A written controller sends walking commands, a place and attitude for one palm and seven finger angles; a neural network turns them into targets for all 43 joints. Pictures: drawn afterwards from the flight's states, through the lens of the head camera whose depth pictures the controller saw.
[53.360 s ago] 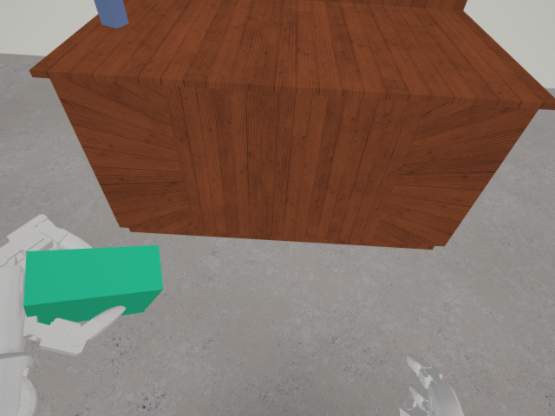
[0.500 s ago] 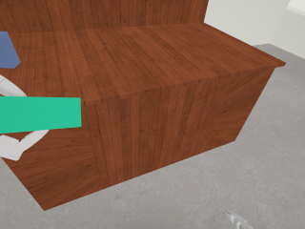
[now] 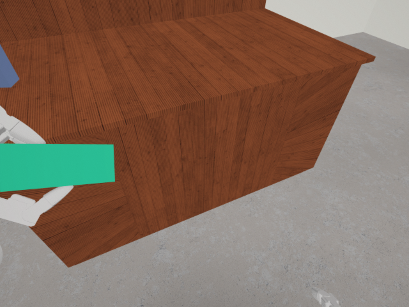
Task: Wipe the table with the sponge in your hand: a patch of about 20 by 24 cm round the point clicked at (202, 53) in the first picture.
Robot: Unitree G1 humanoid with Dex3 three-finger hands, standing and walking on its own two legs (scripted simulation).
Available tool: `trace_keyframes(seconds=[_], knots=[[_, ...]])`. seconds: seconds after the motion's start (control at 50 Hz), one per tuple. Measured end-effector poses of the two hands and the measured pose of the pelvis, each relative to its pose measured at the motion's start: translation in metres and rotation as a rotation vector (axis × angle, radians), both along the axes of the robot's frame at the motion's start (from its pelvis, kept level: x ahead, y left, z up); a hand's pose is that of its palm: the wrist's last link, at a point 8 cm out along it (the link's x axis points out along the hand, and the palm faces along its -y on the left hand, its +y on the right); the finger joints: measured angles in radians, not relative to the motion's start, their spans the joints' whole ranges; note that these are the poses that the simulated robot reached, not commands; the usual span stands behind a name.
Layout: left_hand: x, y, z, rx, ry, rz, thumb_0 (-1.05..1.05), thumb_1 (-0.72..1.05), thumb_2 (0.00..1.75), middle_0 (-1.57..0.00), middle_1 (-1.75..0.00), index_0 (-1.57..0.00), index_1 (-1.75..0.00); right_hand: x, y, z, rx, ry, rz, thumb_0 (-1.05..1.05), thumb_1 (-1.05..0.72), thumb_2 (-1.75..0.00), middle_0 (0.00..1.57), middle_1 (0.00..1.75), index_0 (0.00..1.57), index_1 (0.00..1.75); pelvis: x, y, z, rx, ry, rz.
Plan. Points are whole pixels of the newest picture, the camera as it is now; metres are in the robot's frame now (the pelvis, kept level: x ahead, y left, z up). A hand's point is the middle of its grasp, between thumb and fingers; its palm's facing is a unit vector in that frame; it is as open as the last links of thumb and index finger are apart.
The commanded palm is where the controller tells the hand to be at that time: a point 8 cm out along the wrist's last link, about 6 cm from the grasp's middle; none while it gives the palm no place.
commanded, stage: stop stepping back and stand still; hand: left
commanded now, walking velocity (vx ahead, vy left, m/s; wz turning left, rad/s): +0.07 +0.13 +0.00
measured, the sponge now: (71, 165) +0.25 +0.20 +0.23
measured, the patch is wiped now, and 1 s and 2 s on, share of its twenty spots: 1.00 1.00 1.00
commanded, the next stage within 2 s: stand and wait in 0.06 s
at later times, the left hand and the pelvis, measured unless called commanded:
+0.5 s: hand (35, 144) +0.26 +0.24 +0.26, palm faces +0.44 -0.80 -0.40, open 9.3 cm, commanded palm +0.21 +0.29 +0.28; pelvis +0.05 +0.01 +0.02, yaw +0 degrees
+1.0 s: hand (27, 143) +0.25 +0.24 +0.27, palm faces +0.47 -0.80 -0.38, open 9.3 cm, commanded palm +0.20 +0.29 +0.28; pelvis +0.04 +0.01 +0.02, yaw +0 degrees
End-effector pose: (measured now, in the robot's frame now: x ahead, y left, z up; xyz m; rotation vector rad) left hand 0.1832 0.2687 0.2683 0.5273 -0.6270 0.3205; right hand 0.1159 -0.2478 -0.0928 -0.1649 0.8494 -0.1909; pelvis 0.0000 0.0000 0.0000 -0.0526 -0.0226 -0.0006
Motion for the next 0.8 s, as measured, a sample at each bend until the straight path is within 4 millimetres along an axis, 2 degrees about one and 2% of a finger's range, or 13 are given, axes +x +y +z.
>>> trace_keyframes(seconds=[0.1, 0.18, 0.24, 0.32, 0.46, 0.62, 0.72, 0.8], knots=[[-0.008, -0.001, -0.002, 0.010, -0.039, -0.030, -0.02, -0.50, 1.10, -0.78, -1.41, -0.85, -1.40, 0.025, -0.010, 0.026, -0.099, -0.099, -0.006, 0.02, -0.91, -0.90, 0.20, 0.29, 0.20, 0.30, 0.006, 0.006, -0.003, 0.017, 0.008, -0.018], [-0.001, 0.001, 0.016, 0.014, -0.113, 0.006, -0.02, -0.50, 1.10, -0.79, -1.40, -0.85, -1.40, 0.046, -0.001, 0.038, -0.078, -0.165, 0.011, 0.01, -0.91, -0.90, 0.20, 0.29, 0.20, 0.30, 0.014, 0.003, 0.005, 0.040, 0.004, -0.013], [0.008, 0.006, 0.027, 0.017, -0.157, 0.065, -0.02, -0.50, 1.10, -0.78, -1.40, -0.85, -1.40, 0.062, 0.009, 0.036, -0.033, -0.188, 0.059, 0.01, -0.91, -0.90, 0.20, 0.29, 0.20, 0.30, 0.023, -0.003, 0.006, 0.041, 0.004, 0.014], [0.025, 0.012, 0.019, -0.036, -0.086, 0.085, -0.02, -0.49, 1.10, -0.78, -1.41, -0.84, -1.40, 0.078, 0.021, 0.030, 0.017, -0.156, 0.089, 0.01, -0.91, -0.90, 0.20, 0.29, 0.20, 0.30, 0.030, 0.000, 0.010, 0.015, 0.002, 0.037], [0.037, 0.011, -0.004, -0.024, 0.061, 0.033, -0.02, -0.49, 1.10, -0.78, -1.41, -0.84, -1.40, 0.094, 0.035, 0.035, 0.007, -0.134, 0.085, 0.01, -0.91, -0.90, 0.20, 0.30, 0.20, 0.30, 0.046, 0.012, 0.014, 0.038, 0.024, 0.014], [0.048, 0.020, 0.008, 0.013, 0.025, 0.075, -0.02, -0.49, 1.10, -0.78, -1.41, -0.85, -1.40, 0.115, 0.045, 0.039, 0.013, -0.120, 0.128, 0.01, -0.91, -0.90, 0.20, 0.30, 0.20, 0.30, 0.055, 0.010, 0.019, 0.031, 0.024, 0.012], [0.054, 0.017, 0.007, -0.020, 0.027, 0.065, -0.02, -0.49, 1.10, -0.78, -1.41, -0.84, -1.40, 0.123, 0.041, 0.045, 0.015, -0.154, 0.118, 0.01, -0.91, -0.90, 0.20, 0.30, 0.21, 0.30, 0.056, 0.010, 0.020, 0.029, 0.020, 0.010], [0.052, 0.011, 0.002, -0.022, 0.063, 0.039, -0.02, -0.49, 1.10, -0.78, -1.41, -0.84, -1.40, 0.121, 0.035, 0.051, 0.007, -0.170, 0.100, 0.01, -0.91, -0.90, 0.20, 0.30, 0.21, 0.30, 0.054, 0.009, 0.021, 0.031, 0.021, 0.006]])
